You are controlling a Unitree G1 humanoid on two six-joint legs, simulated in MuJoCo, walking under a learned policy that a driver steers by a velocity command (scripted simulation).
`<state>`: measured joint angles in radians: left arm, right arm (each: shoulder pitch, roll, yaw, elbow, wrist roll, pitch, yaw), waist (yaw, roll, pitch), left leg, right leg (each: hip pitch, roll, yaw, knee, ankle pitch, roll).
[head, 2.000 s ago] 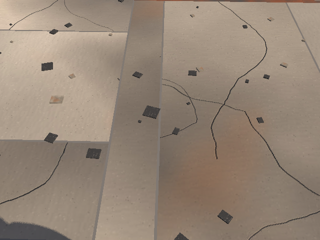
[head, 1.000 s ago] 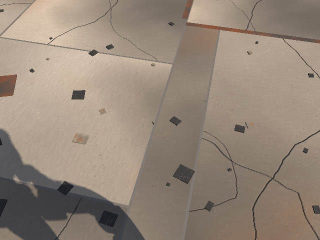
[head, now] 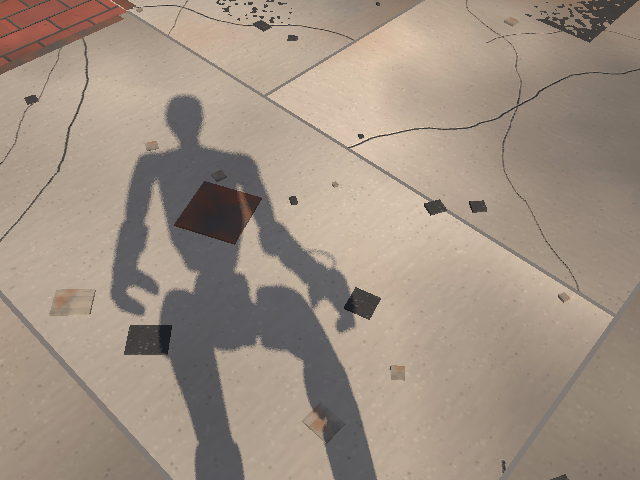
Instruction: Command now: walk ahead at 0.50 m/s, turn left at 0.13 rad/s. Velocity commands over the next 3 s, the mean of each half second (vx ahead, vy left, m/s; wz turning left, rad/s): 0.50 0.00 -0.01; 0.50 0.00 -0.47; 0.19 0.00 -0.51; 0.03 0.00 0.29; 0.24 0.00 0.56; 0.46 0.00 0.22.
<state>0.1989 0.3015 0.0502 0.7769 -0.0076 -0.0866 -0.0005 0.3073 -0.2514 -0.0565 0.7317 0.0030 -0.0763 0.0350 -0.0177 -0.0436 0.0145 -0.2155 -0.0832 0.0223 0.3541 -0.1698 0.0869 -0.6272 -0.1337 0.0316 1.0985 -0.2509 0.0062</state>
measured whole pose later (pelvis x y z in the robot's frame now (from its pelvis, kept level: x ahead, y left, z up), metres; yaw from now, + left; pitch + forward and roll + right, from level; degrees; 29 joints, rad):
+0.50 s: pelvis +0.27 -0.07 -0.01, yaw -2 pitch +2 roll +0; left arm 0.26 0.27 0.05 0.76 0.00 -0.08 -0.04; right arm 0.25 -0.29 -0.04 0.78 0.00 -0.09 0.00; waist 0.01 0.02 0.02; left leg -0.49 0.05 -0.04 1.13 -0.33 0.02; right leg -0.32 0.07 -0.02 0.42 -0.14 -0.08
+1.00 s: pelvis +0.53 -0.04 +0.00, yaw -18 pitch +2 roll +1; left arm 0.30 0.32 0.07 0.71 -0.03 -0.03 0.00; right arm 0.22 -0.25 -0.06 0.76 -0.01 -0.10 0.01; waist -0.01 -0.06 0.00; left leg -0.25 -0.02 0.05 0.41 -0.19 0.02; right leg -0.53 -0.04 0.07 1.16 -0.33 -0.01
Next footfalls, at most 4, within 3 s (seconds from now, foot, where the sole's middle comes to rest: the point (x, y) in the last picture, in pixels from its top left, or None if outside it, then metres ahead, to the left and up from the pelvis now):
0.32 right None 0.36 -0.15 -0.78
0.82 left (295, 419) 0.61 0.05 -0.78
1.30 right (431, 374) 0.72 -0.26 -0.78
1.70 left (330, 346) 0.79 -0.03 -0.78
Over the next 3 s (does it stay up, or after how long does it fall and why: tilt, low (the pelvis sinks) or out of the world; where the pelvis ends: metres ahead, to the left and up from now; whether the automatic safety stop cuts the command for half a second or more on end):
stays up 1.02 -0.07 -0.01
